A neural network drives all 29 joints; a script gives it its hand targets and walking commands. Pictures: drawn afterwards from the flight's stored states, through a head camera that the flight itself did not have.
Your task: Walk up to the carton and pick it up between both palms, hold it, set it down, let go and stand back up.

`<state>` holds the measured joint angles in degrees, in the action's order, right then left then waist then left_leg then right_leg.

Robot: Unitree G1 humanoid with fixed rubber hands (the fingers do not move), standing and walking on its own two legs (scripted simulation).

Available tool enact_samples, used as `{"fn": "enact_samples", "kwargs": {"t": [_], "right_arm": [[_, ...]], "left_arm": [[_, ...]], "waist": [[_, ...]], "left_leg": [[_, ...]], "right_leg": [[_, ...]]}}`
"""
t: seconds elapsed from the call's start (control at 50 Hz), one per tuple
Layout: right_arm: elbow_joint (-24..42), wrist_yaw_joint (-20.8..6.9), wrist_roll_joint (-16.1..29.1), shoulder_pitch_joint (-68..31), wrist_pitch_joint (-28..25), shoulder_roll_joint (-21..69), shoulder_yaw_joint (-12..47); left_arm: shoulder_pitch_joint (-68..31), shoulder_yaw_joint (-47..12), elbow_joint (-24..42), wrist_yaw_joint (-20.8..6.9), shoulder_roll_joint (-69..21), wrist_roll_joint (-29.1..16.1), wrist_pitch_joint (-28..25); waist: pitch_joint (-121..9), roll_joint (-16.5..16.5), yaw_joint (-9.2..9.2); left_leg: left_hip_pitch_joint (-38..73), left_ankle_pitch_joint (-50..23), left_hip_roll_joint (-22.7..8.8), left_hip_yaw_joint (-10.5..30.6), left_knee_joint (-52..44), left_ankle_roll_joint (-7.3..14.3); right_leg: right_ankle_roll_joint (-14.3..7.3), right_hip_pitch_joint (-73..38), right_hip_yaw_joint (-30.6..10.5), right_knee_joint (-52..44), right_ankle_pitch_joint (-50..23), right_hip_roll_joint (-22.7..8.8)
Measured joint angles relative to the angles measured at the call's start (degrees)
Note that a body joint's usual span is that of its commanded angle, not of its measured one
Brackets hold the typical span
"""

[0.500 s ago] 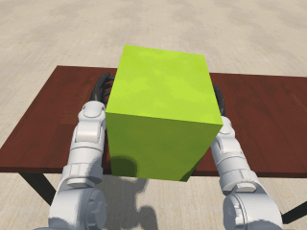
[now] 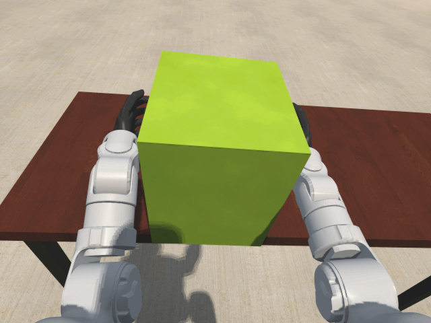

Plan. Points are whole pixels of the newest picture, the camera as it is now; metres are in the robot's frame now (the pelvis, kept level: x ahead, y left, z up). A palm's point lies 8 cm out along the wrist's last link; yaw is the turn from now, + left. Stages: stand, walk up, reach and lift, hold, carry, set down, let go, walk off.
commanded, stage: reach and lift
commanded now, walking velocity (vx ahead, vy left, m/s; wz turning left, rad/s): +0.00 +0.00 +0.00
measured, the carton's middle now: (213, 153) +0.40 -0.01 +0.12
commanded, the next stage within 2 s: hold in 1.50 s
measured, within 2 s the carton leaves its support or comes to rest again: neither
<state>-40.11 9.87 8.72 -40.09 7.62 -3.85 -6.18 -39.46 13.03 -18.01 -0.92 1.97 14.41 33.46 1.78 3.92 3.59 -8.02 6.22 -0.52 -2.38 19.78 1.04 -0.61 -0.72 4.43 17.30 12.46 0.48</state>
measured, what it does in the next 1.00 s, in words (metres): stands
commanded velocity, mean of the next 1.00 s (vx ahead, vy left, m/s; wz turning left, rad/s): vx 0.00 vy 0.00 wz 0.00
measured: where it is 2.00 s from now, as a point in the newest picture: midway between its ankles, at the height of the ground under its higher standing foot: outside the picture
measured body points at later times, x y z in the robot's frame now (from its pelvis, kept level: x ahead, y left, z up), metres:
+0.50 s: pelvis -0.01 +0.00 +0.00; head -0.06 +0.03 +0.45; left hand +0.39 +0.14 +0.23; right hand +0.39 -0.17 +0.23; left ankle +0.06 +0.10 -0.75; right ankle -0.03 -0.11 -0.75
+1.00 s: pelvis +0.00 +0.00 +0.00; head -0.07 +0.02 +0.44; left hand +0.40 +0.14 +0.26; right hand +0.40 -0.18 +0.27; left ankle +0.06 +0.10 -0.75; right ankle -0.03 -0.11 -0.75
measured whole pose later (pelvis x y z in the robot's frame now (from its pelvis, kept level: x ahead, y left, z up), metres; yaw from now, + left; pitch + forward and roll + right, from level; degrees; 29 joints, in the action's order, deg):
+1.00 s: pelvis +0.00 +0.00 +0.00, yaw -1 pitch -4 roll -1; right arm -47.3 12.9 20.1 -57.8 25.9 -11.4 0.3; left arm -51.8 16.8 -24.9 1.3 5.2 10.1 46.9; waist -6.5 0.9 4.3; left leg -10.2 6.3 -1.7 -3.4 20.1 0.8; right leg -0.8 1.7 3.2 16.9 11.7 1.5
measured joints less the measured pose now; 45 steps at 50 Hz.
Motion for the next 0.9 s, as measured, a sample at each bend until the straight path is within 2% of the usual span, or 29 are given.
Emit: {"fn": "enact_samples", "kwargs": {"t": [0.14, 0.32, 0.48, 0.68, 0.8, 0.9], "right_arm": [[0.31, -0.23, 2.77, -2.96, 3.04, -2.69, 1.05], [-6.18, -1.89, 2.81, -9.93, 7.04, -4.11, 0.29], [-5.04, -0.54, 5.43, -11.04, 10.1, -4.35, 2.32], [-6.76, 0.16, 6.98, -14.24, 12.62, -5.4, 2.29], [-8.99, 0.81, 7.13, -16.89, 15.31, -6.14, 2.55], [-9.15, 1.74, 8.69, -17.96, 16.83, -6.76, 4.37]], "left_arm": [[-3.25, -0.45, 0.49, 2.55, -0.38, -0.97, 3.39], [-8.05, 3.81, -2.53, 2.22, -1.55, 1.63, 7.6], [-6.49, 3.42, -0.23, 2.03, -0.31, -0.13, 9.84], [-10.96, 2.84, -3.84, 3.13, 1.61, -2.11, 12.05], [-13.69, 5.17, -8.18, 2.31, 1.65, -1.77, 12.34], [-13.69, 5.19, -8.73, 1.9, 2.4, -2.71, 12.67]], "waist": [[-2.43, -1.3, -0.24], [-2.77, -1.41, -0.7], [-3.11, -1.06, 0.33], [-6.58, -1.92, 0.15], [-7.25, -2.67, 0.09], [-7.29, -2.87, 0.34]], "left_leg": [[-0.98, 0.02, -0.26, -1.3, 0.15, 0.45], [1.82, -0.85, -0.32, -2.34, -1.92, 0.52], [0.87, -0.76, -0.75, -1.29, -0.79, 0.02], [-1.55, -0.94, -1.03, -1.13, -0.45, -0.18], [-0.75, -1.0, -0.86, -1.14, -1.12, -0.04], [-0.91, -0.67, -0.94, -1.19, -0.8, -0.12]], "right_leg": [[0.39, 1.47, -1.32, 0.12, -0.54, 0.05], [0.37, -0.32, -2.36, -0.56, -1.03, 0.05], [-0.06, -0.06, -1.36, -0.24, -1.01, 0.57], [-0.37, 2.58, -1.26, 0.59, -0.87, 0.84], [-0.24, 1.77, -1.27, -0.07, -0.91, 0.71], [-0.25, 1.71, -1.34, -0.27, -0.88, 0.79]]}}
